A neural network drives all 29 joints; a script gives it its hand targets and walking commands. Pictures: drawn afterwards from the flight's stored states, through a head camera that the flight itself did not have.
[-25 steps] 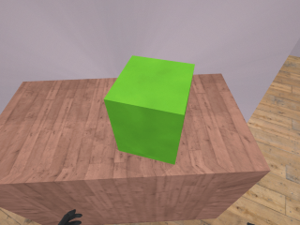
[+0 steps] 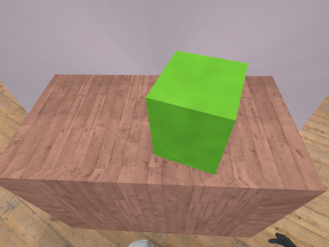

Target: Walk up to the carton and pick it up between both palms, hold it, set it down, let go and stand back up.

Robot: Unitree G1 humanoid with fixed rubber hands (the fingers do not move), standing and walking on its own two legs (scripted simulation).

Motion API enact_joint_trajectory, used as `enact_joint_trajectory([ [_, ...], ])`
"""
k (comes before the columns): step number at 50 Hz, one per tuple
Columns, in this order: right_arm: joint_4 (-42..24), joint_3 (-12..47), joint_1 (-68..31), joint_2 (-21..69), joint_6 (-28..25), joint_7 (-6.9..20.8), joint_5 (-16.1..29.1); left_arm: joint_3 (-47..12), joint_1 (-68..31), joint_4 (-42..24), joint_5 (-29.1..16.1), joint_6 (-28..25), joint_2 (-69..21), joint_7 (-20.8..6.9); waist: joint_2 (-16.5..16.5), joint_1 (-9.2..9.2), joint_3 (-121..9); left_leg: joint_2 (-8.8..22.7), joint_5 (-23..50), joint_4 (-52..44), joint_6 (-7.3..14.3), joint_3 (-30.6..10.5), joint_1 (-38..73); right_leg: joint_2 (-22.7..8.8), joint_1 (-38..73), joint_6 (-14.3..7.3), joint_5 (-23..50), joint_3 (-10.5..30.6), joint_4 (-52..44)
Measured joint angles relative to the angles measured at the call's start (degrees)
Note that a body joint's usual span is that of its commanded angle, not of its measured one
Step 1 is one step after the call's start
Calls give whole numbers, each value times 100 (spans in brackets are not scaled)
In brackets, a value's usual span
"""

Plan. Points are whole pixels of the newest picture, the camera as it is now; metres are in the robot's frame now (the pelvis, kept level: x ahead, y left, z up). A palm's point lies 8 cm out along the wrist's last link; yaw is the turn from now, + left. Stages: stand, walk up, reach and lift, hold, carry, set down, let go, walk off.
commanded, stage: walk up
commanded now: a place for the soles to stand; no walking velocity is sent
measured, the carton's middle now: (196, 113) +0.47 -0.07 +0.04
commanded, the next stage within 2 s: none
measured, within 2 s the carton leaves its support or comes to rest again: neither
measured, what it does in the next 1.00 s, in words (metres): steps on the spot: left foot, then right foot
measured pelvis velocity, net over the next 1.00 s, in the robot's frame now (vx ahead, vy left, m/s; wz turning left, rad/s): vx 0.00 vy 0.04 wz -0.15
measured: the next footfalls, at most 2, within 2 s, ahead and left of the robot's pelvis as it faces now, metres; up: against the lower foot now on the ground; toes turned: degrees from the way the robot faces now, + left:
left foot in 0.10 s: +0.07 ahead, +0.18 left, +0.00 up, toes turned +1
right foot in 0.40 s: +0.06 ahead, -0.06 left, +0.00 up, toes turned -2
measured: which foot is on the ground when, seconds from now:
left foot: up 0.00-0.08, down 0.10-1.00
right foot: down 0.00-0.10, up 0.12-0.38, down 0.40-0.90, up 0.92-1.00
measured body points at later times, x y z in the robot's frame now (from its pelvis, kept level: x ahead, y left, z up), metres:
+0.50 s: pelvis +0.01 +0.07 +0.00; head +0.02 +0.07 +0.45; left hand +0.10 +0.33 -0.12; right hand +0.11 -0.20 -0.11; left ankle +0.03 +0.18 -0.73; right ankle +0.02 -0.06 -0.73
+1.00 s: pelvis +0.00 +0.04 +0.00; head +0.03 +0.05 +0.45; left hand +0.15 +0.30 -0.11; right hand +0.05 -0.25 -0.10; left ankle +0.03 +0.18 -0.73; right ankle -0.01 -0.08 -0.68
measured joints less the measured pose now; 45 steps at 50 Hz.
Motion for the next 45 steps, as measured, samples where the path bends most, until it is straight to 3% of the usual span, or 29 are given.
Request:
enact_joint_trajectory([
  [4,30,15,38,170,-121,33,127,80,101,-50,-30,46,179,-77,-70,96,50,291,449,-1487,11,49,533,-208,-120,79,-87,39,221],
  [6,108,43,69,260,-251,-12,134,78,110,-78,-113,96,262,-152,-195,117,77,170,978,-1811,-43,123,690,-338,-342,-24,-444,227,766],
  [8,212,133,102,367,-278,-87,177,64,130,-89,-197,212,255,-170,-242,89,15,103,752,-1572,27,163,617,-77,-585,-86,-1339,558,1411],
  [10,292,202,142,475,-281,-179,205,34,158,-121,-245,282,225,-170,-270,22,-77,82,663,-1668,130,179,679,246,-782,-78,-1543,726,1972],
  [13,310,258,185,539,-303,-272,162,-25,185,-155,-245,243,130,-183,-276,-49,-165,64,804,-1964,178,234,821,520,-857,-15,-1409,663,2023],
  [17,241,270,177,513,-347,-321,148,-73,153,-179,-206,224,0,-228,-238,-124,-198,59,861,-2104,207,319,909,675,-615,28,-1114,522,1251],
  [21,208,292,90,391,-341,-320,240,-84,27,-184,-166,176,-76,-286,-163,-56,-186,133,759,-1938,156,419,864,788,-226,-114,154,545,185],
  [27,190,309,105,339,-384,-303,289,-122,-69,-71,-347,112,-100,-402,-137,-33,-390,139,948,-2384,121,565,1068,799,-205,-113,42,686,50],
  [45,168,326,199,254,-478,-414,179,-154,-164,-139,-196,171,-27,-524,-213,4,-351,331,923,-2459,76,936,1150,1006,-421,-194,136,1025,226],
])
